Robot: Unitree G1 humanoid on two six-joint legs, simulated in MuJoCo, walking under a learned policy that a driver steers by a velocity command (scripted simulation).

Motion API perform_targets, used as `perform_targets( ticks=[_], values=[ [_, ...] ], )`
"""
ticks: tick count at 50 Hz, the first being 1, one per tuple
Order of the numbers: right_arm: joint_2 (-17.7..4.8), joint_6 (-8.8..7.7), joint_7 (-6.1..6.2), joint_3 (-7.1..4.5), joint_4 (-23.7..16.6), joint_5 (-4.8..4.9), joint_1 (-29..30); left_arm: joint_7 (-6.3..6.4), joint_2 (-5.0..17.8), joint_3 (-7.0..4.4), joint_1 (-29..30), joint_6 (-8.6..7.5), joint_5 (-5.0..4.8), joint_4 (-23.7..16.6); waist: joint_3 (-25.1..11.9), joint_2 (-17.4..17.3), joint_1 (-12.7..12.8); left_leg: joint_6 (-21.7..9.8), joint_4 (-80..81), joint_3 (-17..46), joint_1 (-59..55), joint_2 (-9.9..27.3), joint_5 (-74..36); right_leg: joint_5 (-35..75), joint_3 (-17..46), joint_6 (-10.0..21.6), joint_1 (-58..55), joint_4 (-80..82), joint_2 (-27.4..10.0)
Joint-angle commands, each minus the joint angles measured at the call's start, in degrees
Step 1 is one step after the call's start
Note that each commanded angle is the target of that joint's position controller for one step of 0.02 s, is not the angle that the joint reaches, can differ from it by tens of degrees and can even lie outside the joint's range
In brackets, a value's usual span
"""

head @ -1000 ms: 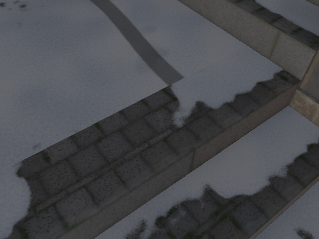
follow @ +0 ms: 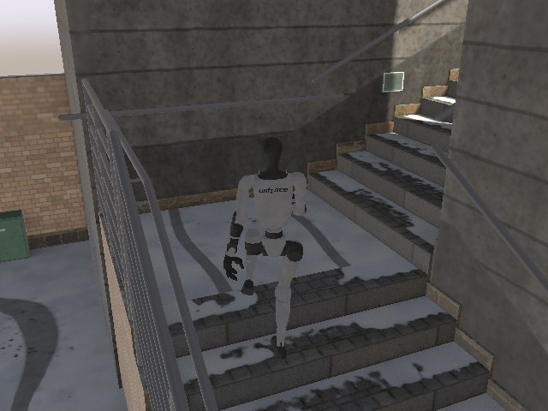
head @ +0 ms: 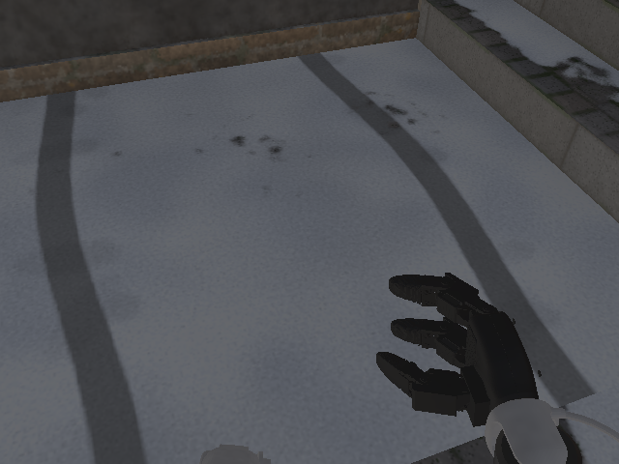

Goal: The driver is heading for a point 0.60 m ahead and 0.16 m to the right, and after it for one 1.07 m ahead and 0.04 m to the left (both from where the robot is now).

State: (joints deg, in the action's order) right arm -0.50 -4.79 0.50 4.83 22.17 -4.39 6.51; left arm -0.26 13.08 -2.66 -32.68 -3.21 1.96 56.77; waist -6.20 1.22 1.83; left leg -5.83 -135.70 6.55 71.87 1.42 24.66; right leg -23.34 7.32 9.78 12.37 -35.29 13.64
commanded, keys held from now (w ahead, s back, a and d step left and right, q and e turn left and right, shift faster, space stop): w+e+shift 0.50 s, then w+q+shift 0.50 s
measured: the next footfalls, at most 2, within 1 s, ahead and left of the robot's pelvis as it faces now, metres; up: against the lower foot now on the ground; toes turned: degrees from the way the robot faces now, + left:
left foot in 0.16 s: +0.29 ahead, +0.18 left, +0.16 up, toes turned -5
right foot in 0.58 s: +0.61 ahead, -0.12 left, +0.16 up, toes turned -33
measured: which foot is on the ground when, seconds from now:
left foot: up 0.00-0.14, down 0.16-0.56, up 0.58-1.00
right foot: down 0.00-0.14, up 0.16-0.56, down 0.58-0.98, up 1.00-1.00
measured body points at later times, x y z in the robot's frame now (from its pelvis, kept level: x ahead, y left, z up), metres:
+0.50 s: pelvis +0.41 +0.02 +0.17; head +0.45 +0.01 +0.61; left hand +0.77 +0.09 +0.14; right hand +0.21 -0.18 +0.04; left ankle +0.26 +0.18 -0.55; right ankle +0.55 -0.12 -0.48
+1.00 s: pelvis +0.88 -0.14 +0.15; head +0.91 -0.15 +0.60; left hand +0.96 +0.11 +0.02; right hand +0.98 -0.44 +0.06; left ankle +1.07 -0.16 -0.54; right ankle +0.59 -0.11 -0.52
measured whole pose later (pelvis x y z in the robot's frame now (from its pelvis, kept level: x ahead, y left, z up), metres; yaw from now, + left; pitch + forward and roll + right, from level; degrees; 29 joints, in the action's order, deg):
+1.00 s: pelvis +0.88 -0.14 +0.15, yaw -19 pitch +1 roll -2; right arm -15.2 -2.7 -3.3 -1.3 40.4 -0.5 -5.9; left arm 1.5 14.3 -2.5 -25.6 -5.9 2.0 50.8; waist 2.1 -1.8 0.9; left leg -10.3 -37.5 -7.6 36.5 -1.3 -0.1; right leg -25.3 -13.2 0.2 -17.5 -20.2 2.5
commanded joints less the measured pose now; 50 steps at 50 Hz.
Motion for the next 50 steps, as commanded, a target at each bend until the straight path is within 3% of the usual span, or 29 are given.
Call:
perform_targets(
  ticks=[1,2,4,6,7,8,9,10,12,13,15,17,18,21,24,25,27,28,29,30,31,32,34,37,40,44,46,48,50],
  values=[
    [-3.8,1.28,0.72,1.04,-9.0,0.41,9.7,-0.3,3.5,-0.19,6.6,-2.98,-0.83,-4.7,19.3,-5.6,-2.8,1.7,24.5,-11.0,-8.1,2.8,4.2,4.3,18.8,6.0,31.1,34.3,-11.3],
    [-5.7,0.94,0.4,0.37,-10.3,0.94,10.3,0.81,3.9,-0.64,6.7,-2.47,-1.34,-5.7,17.2,-5.9,-2.5,2.9,38.1,-12.4,-22.8,4.3,0.0,16.4,18.6,6.7,33.6,37.9,-12.4],
    [-4.5,0.9,0.22,-0.27,-7.2,2.63,2.4,1.77,8.1,-2.27,7.5,-2.1,-2.98,-9.3,1.7,-3.1,-4.6,2.0,52.9,-17.6,-55.9,-1.0,-2.7,61.4,11.9,5.7,31.1,31.9,-13.7],
    [-10.1,2.4,1.11,-3.83,-2.6,4.03,-10.3,1.61,16.5,-5.93,8.7,-3.46,-2.42,-12.2,-11.8,4.6,-10.3,1.5,64.6,-9.7,-58.6,-4.0,11.1,99.5,14.7,4.7,5.9,6.9,-17.0],
    [-14.4,2.06,1.3,-6.0,-0.2,5.14,-18.7,0.98,18.6,-7.34,12.9,-4.32,-2.43,-13.9,-17.5,4.3,-16.6,0.8,75.7,-4.2,-64.3,-3.9,15.4,98.3,16.4,3.7,2.0,-8.8,-16.4],
    [-22.2,1.03,1.91,-9.25,3.4,3.96,-28.5,-0.95,13.7,-7.06,20.0,-6.73,-1.29,-17.1,-22.2,-5.6,-21.1,-1.9,83.1,7.0,-73.5,4.1,26.8,75.9,11.4,1.7,8.1,-33.1,-11.0],
    [-25.3,1.19,1.79,-9.72,7.3,3.06,-26.0,-2.99,1.7,-4.62,22.2,-6.98,-1.41,-22.2,-18.3,-22.8,-14.3,-6.6,105.8,38.9,-74.6,17.3,31.3,18.4,4.7,-1.8,29.0,-53.5,-3.0],
    [-20.9,2.01,1.96,-9.02,6.6,2.69,-16.3,-3.02,-0.3,-4.02,21.2,-6.32,-0.1,-24.2,-11.1,-16.9,-8.3,-9.4,113.5,50.6,-68.3,21.5,38.2,16.6,2.9,-1.5,39.1,-69.3,-6.9],
    [-9.1,0.09,1.14,-5.87,14.2,2.56,-14.8,-1.91,-4.5,-1.43,21.0,-3.7,1.47,-24.8,3.6,-4.4,-2.2,-6.3,110.0,32.6,-56.3,20.9,32.6,16.7,-0.2,-0.3,45.4,-74.3,-11.8],
    [-5.7,-0.58,0.53,-5.09,17.9,2.38,-18.5,-1.6,-6.9,-0.13,19.2,-1.78,1.6,-25.1,5.7,-2.2,-0.1,-2.9,111.3,24.6,-54.1,20.0,24.9,12.6,-0.8,-0.3,46.8,-75.8,-13.6],
    [-5.9,-2.01,-0.17,-5.98,25.0,1.58,-24.1,-0.98,-6.9,0.56,22.1,0.87,0.25,-25.9,12.1,2.8,0.8,1.1,110.8,8.8,-55.6,16.4,5.6,8.7,-1.7,-1.2,54.1,-81.6,-13.3],
    [-7.5,-2.91,-0.61,-6.42,27.4,1.29,-24.9,-1.4,-4.4,0.73,26.9,2.31,-1.4,-27.8,16.8,0.4,1.2,3.7,117.7,-4.1,-52.0,14.3,-1.6,5.3,-2.9,-2.9,51.5,-64.0,-15.6],
    [-8.8,-3.26,-0.53,-6.59,28.2,1.67,-23.5,-1.89,-2.9,0.59,31.1,2.47,-1.0,-29.7,16.8,-2.5,2.0,5.9,120.8,-9.1,-49.3,12.3,-7.1,11.6,-1.3,-2.9,45.4,-53.3,-16.3],
    [-15.7,-4.66,1.08,-8.09,29.5,3.67,-26.2,-2.96,1.6,-1.02,32.3,3.39,0.21,-29.6,14.7,-4.5,1.8,6.0,127.0,-19.7,-56.4,9.4,-26.9,20.1,-10.9,-2.5,34.8,-33.8,-15.5],
    [-21.4,-3.67,1.63,-9.36,29.4,3.2,-32.0,-4.88,1.8,-0.81,31.0,2.41,-1.5,-27.0,7.2,-6.0,1.1,5.0,122.2,-24.5,-66.9,7.6,-62.4,20.8,-19.9,0.1,14.1,-13.6,-8.7],
    [-24.7,-2.81,2.05,-10.12,28.4,3.51,-32.0,-4.87,4.5,-1.72,27.6,2.71,-1.97,-26.1,5.2,-8.6,3.8,5.2,116.5,-23.9,-71.9,10.1,-75.0,18.8,-20.7,0.4,11.3,-12.0,-7.1],
    [-27.2,-1.25,2.23,-10.71,26.2,3.62,-30.1,-3.44,7.3,-3.2,12.1,2.69,-0.6,-21.4,-0.4,-11.4,11.0,3.4,97.7,-20.8,-70.2,13.0,-83.0,17.3,-15.6,2.4,-6.7,-4.7,-6.3],
    [-27.3,-0.37,2.21,-10.93,24.8,3.82,-26.3,-2.12,8.8,-4.26,2.1,2.33,-0.03,-17.4,-1.7,-9.8,16.0,2.2,81.2,-20.8,-61.9,11.0,-73.8,20.2,-11.2,3.7,-20.5,4.7,-8.6],
    [-22.0,-0.08,2.43,-10.44,23.4,3.36,-23.3,-1.38,11.1,-5.77,5.9,2.09,-0.82,-15.8,-0.7,-0.3,13.1,2.4,57.5,-18.0,-45.4,0.7,-14.4,18.9,-1.8,4.4,-30.0,7.1,-14.3],
    [-12.0,-0.62,2.23,-7.55,19.0,2.6,-30.1,-1.02,14.3,-4.71,11.4,1.01,1.58,-19.1,-5.0,5.0,2.1,0.3,40.1,-10.9,-33.0,2.4,10.8,42.7,7.4,3.0,-33.7,-8.3,-23.2],
    [-16.4,-1.49,1.53,-7.8,16.1,5.41,-32.7,0.49,14.6,-4.75,7.4,1.29,1.8,-20.1,-19.5,3.9,5.4,0.5,38.5,-1.0,-26.9,-0.8,4.2,25.7,24.2,12.4,-42.3,4.6,-33.2],
    [-19.1,-1.6,1.13,-8.2,16.8,5.48,-28.8,1.2,11.8,-4.53,7.6,0.98,1.97,-18.7,-8.7,-2.0,5.5,1.3,40.9,-3.5,-20.9,1.3,-1.6,7.3,25.8,11.8,-32.4,15.6,-32.6],
    [-18.7,-0.23,-0.11,-7.88,17.4,3.37,-25.5,0.96,7.9,-2.76,12.1,-1.57,1.42,-16.4,6.1,-7.5,0.1,2.2,49.2,-1.4,-23.7,4.6,-5.8,4.3,18.8,8.0,-13.2,20.5,-29.6],
    [-17.1,3.3,-1.99,-7.7,18.3,2.46,-26.3,0.57,5.8,-1.48,11.2,-4.19,-0.53,-12.9,13.5,-4.8,-4.4,3.4,57.3,0.9,-26.8,7.8,-7.5,10.9,7.4,3.5,0.0,26.3,-27.0],
    [-16.3,3.0,-2.45,-7.04,15.1,3.32,-17.3,-0.42,5.7,-1.19,12.5,-5.57,-0.7,-11.9,16.5,0.6,-3.7,2.4,71.9,-2.7,-26.3,7.2,-17.8,28.0,-7.3,-0.8,1.9,30.6,-21.5],
    [-14.9,1.81,-4.12,-6.16,14.4,4.14,-11.4,0.03,7.1,-0.79,11.6,-6.74,-2.0,-10.6,14.6,-1.2,-2.3,-1.5,91.0,-12.0,-38.7,3.5,-36.4,47.2,-17.9,-4.8,-3.2,34.7,-20.1],
    [-16.3,1.8,-4.09,-6.47,15.5,4.09,-12.8,1.03,10.0,-1.38,9.8,-6.27,-1.45,-10.1,11.0,2.1,-2.8,-2.9,94.5,-16.4,-41.8,-1.3,-35.0,70.1,-20.0,-6.5,-13.9,28.9,-21.5],
    [-19.9,2.23,-3.81,-7.78,17.7,4.02,-21.6,2.45,13.0,-2.27,10.8,-4.0,0.15,-10.4,4.7,6.4,-8.4,-4.4,95.1,-18.0,-50.1,-6.0,-26.7,87.6,-20.3,-7.5,-20.0,13.1,-23.5],
    [-25.7,2.69,-2.78,-10.88,23.9,3.63,-43.9,2.87,15.7,-3.27,17.7,-1.67,0.97,-13.0,-4.0,4.7,-20.2,-7.5,99.4,-12.8,-74.0,-7.5,-18.4,82.6,-19.4,-6.6,-10.6,-21.3,-23.1]
  ],
)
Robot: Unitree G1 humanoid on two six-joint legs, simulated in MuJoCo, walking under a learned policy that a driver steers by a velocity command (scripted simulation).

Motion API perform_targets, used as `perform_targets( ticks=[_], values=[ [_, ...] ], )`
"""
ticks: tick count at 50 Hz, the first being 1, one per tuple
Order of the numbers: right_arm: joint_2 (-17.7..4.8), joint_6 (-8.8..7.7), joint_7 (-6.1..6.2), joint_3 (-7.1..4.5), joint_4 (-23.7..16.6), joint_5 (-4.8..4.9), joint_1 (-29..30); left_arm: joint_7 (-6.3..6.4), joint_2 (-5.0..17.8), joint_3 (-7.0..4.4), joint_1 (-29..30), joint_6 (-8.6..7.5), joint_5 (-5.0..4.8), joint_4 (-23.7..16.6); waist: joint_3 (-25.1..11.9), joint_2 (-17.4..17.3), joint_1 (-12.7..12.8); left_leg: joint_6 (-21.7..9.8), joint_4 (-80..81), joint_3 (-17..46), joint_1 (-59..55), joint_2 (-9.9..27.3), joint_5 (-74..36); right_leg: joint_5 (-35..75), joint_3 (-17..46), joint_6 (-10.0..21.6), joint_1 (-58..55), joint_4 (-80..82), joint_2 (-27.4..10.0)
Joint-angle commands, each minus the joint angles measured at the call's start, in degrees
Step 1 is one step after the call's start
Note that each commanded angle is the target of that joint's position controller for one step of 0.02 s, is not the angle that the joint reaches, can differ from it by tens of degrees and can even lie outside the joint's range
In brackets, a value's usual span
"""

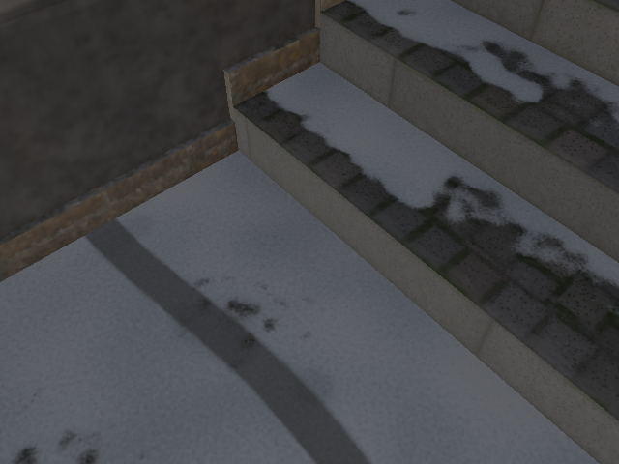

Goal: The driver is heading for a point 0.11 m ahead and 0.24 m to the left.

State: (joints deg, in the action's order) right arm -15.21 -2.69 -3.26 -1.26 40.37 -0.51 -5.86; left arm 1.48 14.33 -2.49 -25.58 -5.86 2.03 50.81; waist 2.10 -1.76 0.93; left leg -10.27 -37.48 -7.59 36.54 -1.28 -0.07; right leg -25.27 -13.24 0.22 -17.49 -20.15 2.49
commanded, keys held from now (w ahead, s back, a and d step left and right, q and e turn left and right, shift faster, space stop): w+q+shift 0.02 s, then shift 0.98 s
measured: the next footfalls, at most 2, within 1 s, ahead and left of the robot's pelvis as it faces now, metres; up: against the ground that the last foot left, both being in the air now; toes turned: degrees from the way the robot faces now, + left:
left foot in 0.02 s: +0.22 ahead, +0.04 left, +0.00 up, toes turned +5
right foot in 0.42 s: +0.59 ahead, +0.00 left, +0.00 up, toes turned +15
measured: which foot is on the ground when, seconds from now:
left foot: up 0.00-0.00, down 0.02-0.42, up 0.44-0.76, down 0.78-1.00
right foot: up 0.00-0.40, down 0.42-1.00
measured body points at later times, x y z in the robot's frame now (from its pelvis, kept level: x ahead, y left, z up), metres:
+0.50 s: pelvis +0.38 +0.03 +0.01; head +0.42 +0.05 +0.46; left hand +0.53 +0.30 -0.08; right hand +0.52 -0.22 -0.11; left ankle +0.21 +0.09 -0.60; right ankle +0.55 -0.01 -0.70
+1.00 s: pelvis +0.46 +0.09 +0.03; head +0.47 +0.10 +0.48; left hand +0.54 +0.35 -0.10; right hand +0.62 -0.12 -0.09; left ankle +0.44 +0.21 -0.70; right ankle +0.55 -0.02 -0.70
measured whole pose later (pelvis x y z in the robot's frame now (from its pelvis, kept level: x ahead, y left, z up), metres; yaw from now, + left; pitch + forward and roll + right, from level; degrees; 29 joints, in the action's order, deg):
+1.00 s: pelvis +0.46 +0.09 +0.03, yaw +12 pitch +0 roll +0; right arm -11.1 -0.1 2.0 -0.8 44.6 -1.7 -13.0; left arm 1.2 11.6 -1.2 -10.4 -1.1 1.5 46.2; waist 0.6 0.4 0.6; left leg 0.5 -35.9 2.1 17.2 0.0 18.5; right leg -11.7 2.3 0.0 21.1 -33.0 1.7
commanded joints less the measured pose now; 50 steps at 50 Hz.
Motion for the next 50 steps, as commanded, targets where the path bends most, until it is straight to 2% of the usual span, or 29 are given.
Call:
perform_targets(
  ticks=[1,2,3,5,7,8,10,13,15,17,19,20,21,22,23,24,25,26,28,30,32,34,37,39,40,42,43,48,50],
  values=[
    [-13.3,1.32,2.02,-6.17,6.5,0.18,-30.7,-0.09,8.5,-2.12,12.4,0.4,1.28,-7.4,-8.6,-0.5,-16.6,-5.0,-0.7,9.2,-45.0,-0.6,10.6,30.9,2.9,2.6,34.7,-59.6,-3.0],
    [-17.9,1.4,2.15,-6.64,4.1,-2.48,-22.7,-1.03,0.1,0.42,4.2,-0.71,-1.13,-13.3,-13.4,-18.3,-3.4,-15.1,5.8,40.8,-58.6,14.0,0.8,-4.7,10.1,-0.2,60.2,-80.3,3.9],
    [-16.6,1.34,2.14,-7.06,1.4,-1.5,-20.6,-0.52,3.5,0.9,5.1,-1.93,-1.06,-14.3,-20.3,-7.4,-6.1,-16.2,17.1,52.3,-59.2,17.0,1.4,0.5,17.6,1.3,62.6,-80.3,1.5],
    [-9.3,0.41,2.7,-4.95,2.6,-0.85,-16.5,-0.29,5.2,1.08,8.5,-2.14,-0.62,-13.2,-5.5,8.0,-1.1,-10.0,18.5,38.7,-38.3,15.1,-12.0,7.5,16.4,0.8,58.8,-69.1,-4.2],
    [-6.1,-1.14,2.81,-3.45,2.7,0.55,-15.4,-0.58,4.6,1.22,8.6,0.58,0.8,-13.5,-1.5,8.5,1.7,-6.4,18.4,27.6,-24.5,11.0,-30.6,6.5,15.9,-0.4,51.6,-61.1,-6.8],
    [-2.4,-2.77,2.04,-2.14,0.1,1.33,-10.1,-0.57,7.5,-0.36,11.2,-0.06,-3.85,-14.9,-2.3,3.9,1.6,-5.6,20.1,26.0,-21.6,9.8,-27.5,6.6,18.1,-0.8,51.8,-59.6,-7.8],
    [-5.4,-3.85,2.67,-2.73,1.0,1.98,-8.8,-0.01,5.6,0.22,15.5,-0.06,-2.45,-16.8,-1.8,2.7,1.9,-2.1,20.5,18.9,-16.4,4.5,-34.8,9.7,14.4,-1.3,49.9,-45.8,-7.6],
    [-7.2,-2.34,5.43,-3.15,2.6,1.57,-13.0,-0.5,1.1,1.69,21.7,-0.79,-1.29,-17.5,-5.0,1.6,-2.0,3.3,17.7,11.9,-18.1,-1.5,-35.3,26.0,10.0,-2.8,44.7,-23.4,-2.3],
    [-7.3,-0.84,7.0,-3.05,4.7,1.78,-18.6,-1.74,1.5,1.58,26.4,-1.23,-1.81,-17.9,-7.1,-0.3,-5.8,5.7,16.5,13.1,-25.6,-0.5,-29.3,38.5,9.8,-3.2,44.4,-12.4,0.7],
    [-6.8,0.17,7.84,-3.04,5.0,1.2,-19.5,-3.14,2.8,1.23,29.4,-1.62,-1.8,-18.6,-6.2,-2.7,-7.0,7.1,13.9,15.1,-30.0,1.1,-25.2,43.0,10.2,-2.2,44.5,-7.3,1.8],
    [-5.7,0.53,8.1,-2.98,4.1,0.12,-17.7,-3.84,5.1,0.27,24.8,-2.3,-0.77,-16.9,-7.4,-4.5,-4.2,8.6,6.5,17.1,-31.2,1.9,-30.3,41.7,9.7,-0.1,38.7,-6.3,3.9],
    [-6.1,0.67,8.04,-3.18,2.8,-0.08,-14.2,-3.71,5.7,-0.19,17.6,-2.77,-0.37,-14.6,-9.2,-4.9,0.3,10.1,-0.8,16.6,-30.6,1.2,-33.7,43.9,9.6,1.2,32.6,-3.8,3.5],
    [-5.8,0.61,7.38,-2.98,0.8,-0.62,-8.6,-3.17,6.8,-0.66,5.8,-3.42,-0.05,-11.3,-13.4,-4.5,7.1,12.1,-15.7,15.2,-25.6,-0.8,-27.2,54.6,13.8,4.5,20.2,-1.6,-2.0],
    [0.1,0.66,5.97,-1.5,1.1,-1.56,-17.4,-2.56,9.0,-0.41,1.0,-3.15,2.24,-9.6,-23.4,12.9,4.2,16.2,-44.4,14.4,-7.6,-9.1,35.6,87.8,34.3,18.5,-1.3,-12.4,-22.5],
    [-2.5,0.11,3.85,-1.49,4.4,1.12,-28.2,-2.33,6.7,-0.21,0.8,-2.59,2.12,-9.6,-35.1,12.3,3.1,14.7,-52.7,27.3,-2.1,-9.2,42.2,78.9,51.1,27.3,-9.2,-11.3,-30.0],
    [-7.2,0.51,3.13,-2.33,3.2,2.53,-20.3,-1.58,7.4,-1.01,7.5,-1.61,0.19,-12.3,-27.9,8.1,4.6,14.2,-54.6,25.8,3.5,-5.9,37.4,62.2,48.3,26.0,-2.4,-7.5,-27.5],
    [-9.2,1.23,3.65,-2.68,0.6,1.95,-12.0,-0.46,6.3,-0.72,14.2,-0.5,-1.02,-14.1,-20.0,1.6,3.2,13.2,-51.8,20.9,5.4,-3.4,31.1,45.8,43.2,21.8,7.9,-4.0,-23.9],
    [-8.3,2.16,4.26,-2.45,-0.7,0.49,-7.3,0.38,4.4,0.56,17.3,0.46,-1.44,-14.3,-14.1,-4.5,1.4,13.5,-48.6,17.1,2.3,-1.6,28.0,37.2,39.5,18.8,20.4,0.2,-20.8],
    [-4.4,3.95,4.62,-1.79,-1.2,0.06,-9.5,0.08,3.7,1.35,19.6,1.94,-1.04,-13.0,-7.4,1.0,-3.6,13.8,-38.5,13.3,-6.3,1.3,25.8,27.7,32.2,14.4,37.5,4.7,-13.7],
    [-1.5,4.15,5.56,-0.97,-0.5,0.72,-12.4,-1.0,2.8,1.39,21.1,2.52,-0.99,-12.7,-7.1,6.6,-4.9,14.6,-23.8,10.1,-12.4,1.4,26.3,36.9,23.4,11.8,42.6,4.2,-8.0],
    [-0.3,3.75,6.43,-0.38,-0.4,0.01,-10.9,-1.17,4.9,0.32,18.1,2.68,-0.78,-11.4,-11.5,8.0,-3.4,15.2,-14.5,10.0,-15.3,2.1,25.1,41.9,22.9,12.9,38.5,2.2,-9.4],
    [-1.6,4.16,6.85,-0.62,0.3,0.28,-10.0,-1.02,5.8,-0.3,16.4,3.36,-1.1,-10.8,-13.8,8.5,-2.3,15.0,-8.4,10.3,-18.3,2.6,19.9,27.1,24.6,12.8,37.2,2.0,-10.8],
    [-2.8,4.51,6.68,-1.32,0.6,-0.14,-7.7,-0.73,4.8,0.05,18.6,4.53,-0.97,-11.4,-8.7,10.7,-2.7,12.5,3.1,7.9,-23.8,1.3,14.5,-1.5,26.1,9.4,43.7,2.7,-9.5],
    [-4.4,3.84,6.33,-1.55,-0.6,-1.14,-6.4,-0.62,2.4,0.87,15.6,4.54,-0.54,-10.4,-6.2,8.1,-2.1,9.2,9.5,12.4,-26.2,5.2,15.3,-8.3,25.9,4.8,46.7,0.2,-7.7],
    [-7.1,3.71,6.19,-2.12,-0.8,-1.55,-4.5,-0.47,2.0,0.75,14.5,4.56,-0.78,-10.5,-4.0,1.5,0.4,6.6,11.4,16.6,-19.9,7.9,23.1,-4.3,20.3,2.5,45.3,-3.0,-3.7],
    [-1.9,2.49,5.39,-0.78,-0.7,-1.53,-1.8,-0.13,1.5,0.64,14.6,4.59,-0.12,-10.0,-3.5,-5.9,1.9,5.9,17.1,18.2,-8.9,8.0,32.3,8.2,16.0,0.2,33.0,-9.8,-1.3],
    [-1.7,2.16,5.21,-0.82,-0.4,-1.36,-1.4,0.08,1.6,0.47,14.3,4.53,0.15,-9.3,-3.0,-6.7,2.3,7.2,16.7,17.1,-8.2,7.0,31.8,10.6,15.9,0.2,31.2,-10.5,-1.6],
    [-2.9,1.45,5.37,-1.27,0.4,-0.67,-5.8,-0.2,2.2,0.02,16.0,4.06,-0.67,-8.0,-2.6,-0.8,0.1,9.0,11.1,14.1,-14.3,4.9,19.6,14.5,18.4,2.3,33.4,-9.2,-3.1],
    [-3.3,1.79,5.59,-1.34,0.3,-1.56,-6.1,-0.11,3.0,-0.33,17.8,3.68,-0.85,-7.8,-3.2,0.5,-1.0,9.0,9.7,13.6,-16.3,4.3,14.7,16.9,18.5,2.0,33.8,-8.7,-3.3]
  ],
)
